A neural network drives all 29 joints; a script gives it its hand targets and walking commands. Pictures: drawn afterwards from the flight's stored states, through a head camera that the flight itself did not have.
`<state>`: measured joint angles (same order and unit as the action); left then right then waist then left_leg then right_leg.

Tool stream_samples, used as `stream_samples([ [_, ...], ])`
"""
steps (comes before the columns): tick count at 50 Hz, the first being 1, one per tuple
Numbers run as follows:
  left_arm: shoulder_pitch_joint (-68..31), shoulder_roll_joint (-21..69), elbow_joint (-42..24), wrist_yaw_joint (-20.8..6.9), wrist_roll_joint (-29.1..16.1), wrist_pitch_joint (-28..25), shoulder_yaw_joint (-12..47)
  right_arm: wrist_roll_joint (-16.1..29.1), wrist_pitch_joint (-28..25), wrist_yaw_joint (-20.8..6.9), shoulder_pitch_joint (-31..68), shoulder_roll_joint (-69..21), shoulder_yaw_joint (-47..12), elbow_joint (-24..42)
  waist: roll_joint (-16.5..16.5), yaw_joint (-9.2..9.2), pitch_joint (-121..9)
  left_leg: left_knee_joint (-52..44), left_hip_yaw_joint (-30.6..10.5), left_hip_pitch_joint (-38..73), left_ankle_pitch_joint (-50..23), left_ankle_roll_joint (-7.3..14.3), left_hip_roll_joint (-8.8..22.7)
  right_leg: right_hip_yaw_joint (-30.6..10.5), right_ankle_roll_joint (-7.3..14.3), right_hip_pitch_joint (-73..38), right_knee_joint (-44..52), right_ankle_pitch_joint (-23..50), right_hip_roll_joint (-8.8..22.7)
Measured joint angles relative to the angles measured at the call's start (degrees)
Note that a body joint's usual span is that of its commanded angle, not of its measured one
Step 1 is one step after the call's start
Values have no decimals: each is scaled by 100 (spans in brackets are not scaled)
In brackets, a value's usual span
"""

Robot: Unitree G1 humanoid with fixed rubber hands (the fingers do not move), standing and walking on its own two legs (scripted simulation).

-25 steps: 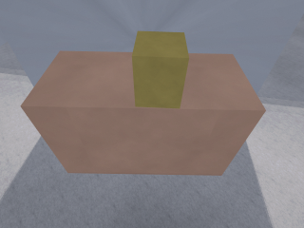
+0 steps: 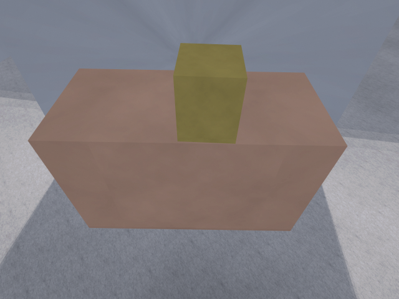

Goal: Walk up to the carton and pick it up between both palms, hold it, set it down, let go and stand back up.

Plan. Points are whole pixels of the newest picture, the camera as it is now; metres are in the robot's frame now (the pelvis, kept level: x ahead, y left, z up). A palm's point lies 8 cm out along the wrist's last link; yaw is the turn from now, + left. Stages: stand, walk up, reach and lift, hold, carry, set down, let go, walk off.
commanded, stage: stand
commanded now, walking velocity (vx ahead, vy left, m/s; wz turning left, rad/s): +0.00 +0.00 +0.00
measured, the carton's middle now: (208, 94) +0.74 -0.05 +0.02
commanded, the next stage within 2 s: none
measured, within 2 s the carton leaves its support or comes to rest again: neither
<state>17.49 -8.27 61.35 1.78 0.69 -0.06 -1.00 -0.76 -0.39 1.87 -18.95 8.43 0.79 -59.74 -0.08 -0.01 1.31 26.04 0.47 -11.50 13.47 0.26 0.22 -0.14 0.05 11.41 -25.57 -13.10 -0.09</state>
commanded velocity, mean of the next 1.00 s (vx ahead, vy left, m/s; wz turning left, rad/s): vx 0.00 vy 0.00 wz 0.00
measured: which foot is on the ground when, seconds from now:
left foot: down 0.00-1.00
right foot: down 0.00-1.00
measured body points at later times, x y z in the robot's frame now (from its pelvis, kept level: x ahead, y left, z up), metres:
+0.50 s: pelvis +0.00 +0.00 +0.00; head +0.00 +0.00 +0.45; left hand -0.03 +0.21 -0.16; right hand -0.03 -0.21 -0.16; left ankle +0.01 +0.12 -0.74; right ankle +0.01 -0.12 -0.74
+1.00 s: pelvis +0.00 +0.00 +0.00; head +0.00 +0.00 +0.45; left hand -0.04 +0.20 -0.16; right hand -0.04 -0.20 -0.16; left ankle +0.01 +0.12 -0.74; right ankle +0.01 -0.12 -0.74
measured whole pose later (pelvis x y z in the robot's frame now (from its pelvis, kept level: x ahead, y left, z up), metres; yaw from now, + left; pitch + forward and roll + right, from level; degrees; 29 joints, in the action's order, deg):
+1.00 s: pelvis +0.00 +0.00 +0.00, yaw +0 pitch -1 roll +0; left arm 19.4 -6.1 66.1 2.2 0.6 -0.4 0.2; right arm -0.6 -0.6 2.2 -20.3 6.2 -0.1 -65.5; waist -0.1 0.0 1.0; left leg 25.2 0.5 -11.5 12.8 0.3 0.2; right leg -0.2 0.0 11.4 -24.7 -12.4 0.0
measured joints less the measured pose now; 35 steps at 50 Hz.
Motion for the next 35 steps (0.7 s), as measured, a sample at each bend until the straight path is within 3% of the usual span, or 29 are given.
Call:
stream_samples([
  [35, 147, 193, 463, 38, -7, -20, 99, 10, -8, 29, -97, -199, -77, -543, 1, 4, -16, -78, 1, -3, -76, 0, -5, -2, -10, 3, 79, 77, 6],
])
